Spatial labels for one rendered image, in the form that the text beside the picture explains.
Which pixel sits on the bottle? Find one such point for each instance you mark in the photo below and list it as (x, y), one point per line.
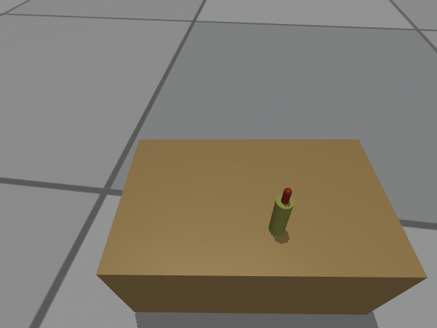
(281, 212)

